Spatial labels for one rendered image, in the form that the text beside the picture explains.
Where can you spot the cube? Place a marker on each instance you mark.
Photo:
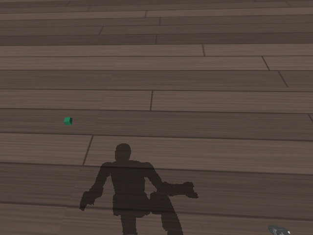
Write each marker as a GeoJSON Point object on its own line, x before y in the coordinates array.
{"type": "Point", "coordinates": [68, 121]}

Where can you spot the right robot hand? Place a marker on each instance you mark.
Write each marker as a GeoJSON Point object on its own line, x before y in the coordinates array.
{"type": "Point", "coordinates": [275, 230]}

